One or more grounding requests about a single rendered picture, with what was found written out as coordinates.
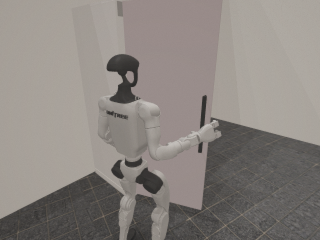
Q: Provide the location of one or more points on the left robot upper arm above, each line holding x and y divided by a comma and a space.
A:
103, 126

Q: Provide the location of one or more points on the right robot hand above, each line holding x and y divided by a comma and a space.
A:
207, 132

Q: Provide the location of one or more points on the left robot foot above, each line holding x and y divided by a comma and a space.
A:
131, 234

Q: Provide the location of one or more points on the handle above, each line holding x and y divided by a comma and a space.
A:
202, 120

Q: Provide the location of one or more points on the right robot upper arm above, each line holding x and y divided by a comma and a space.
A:
150, 114

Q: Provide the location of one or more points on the robot left forearm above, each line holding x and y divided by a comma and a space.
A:
109, 142

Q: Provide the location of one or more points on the right robot shin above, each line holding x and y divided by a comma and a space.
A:
158, 232

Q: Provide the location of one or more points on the robot right forearm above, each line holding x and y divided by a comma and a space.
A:
172, 149

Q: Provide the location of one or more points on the fridge door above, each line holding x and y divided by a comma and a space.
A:
176, 44

